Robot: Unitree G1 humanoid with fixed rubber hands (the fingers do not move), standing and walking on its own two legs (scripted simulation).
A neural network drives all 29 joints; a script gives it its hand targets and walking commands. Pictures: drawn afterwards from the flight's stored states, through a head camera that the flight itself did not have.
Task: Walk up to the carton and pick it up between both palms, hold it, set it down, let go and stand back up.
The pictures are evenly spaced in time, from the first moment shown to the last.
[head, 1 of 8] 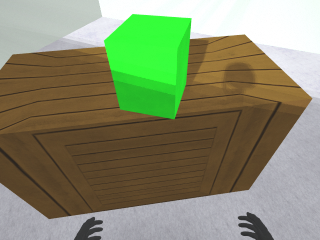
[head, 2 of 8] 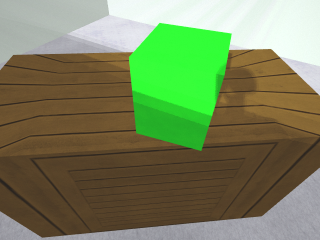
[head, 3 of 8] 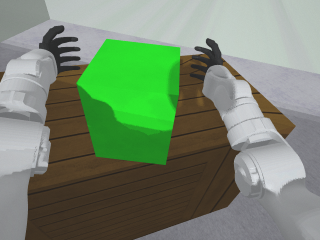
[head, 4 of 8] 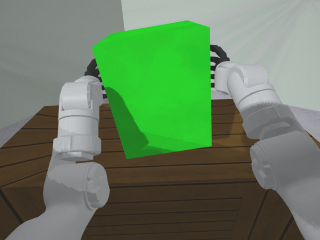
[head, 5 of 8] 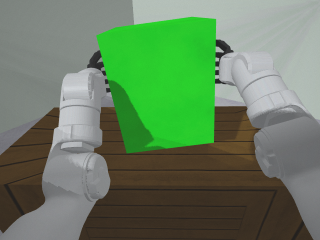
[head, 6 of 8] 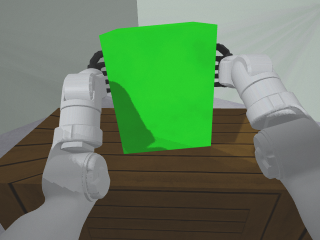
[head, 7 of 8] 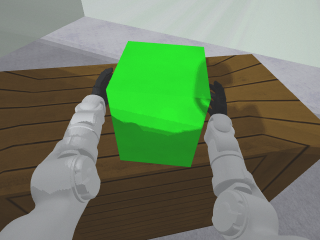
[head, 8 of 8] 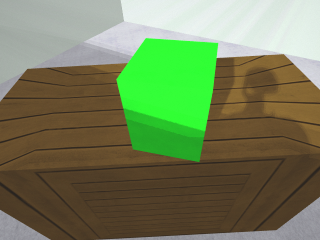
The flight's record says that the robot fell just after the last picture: no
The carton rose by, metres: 0.22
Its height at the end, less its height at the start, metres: +0.00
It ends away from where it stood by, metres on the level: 0.02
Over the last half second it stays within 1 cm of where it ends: yes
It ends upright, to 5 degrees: yes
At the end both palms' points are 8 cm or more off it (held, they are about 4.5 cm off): yes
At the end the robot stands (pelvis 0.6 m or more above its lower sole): yes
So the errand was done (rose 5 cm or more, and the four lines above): yes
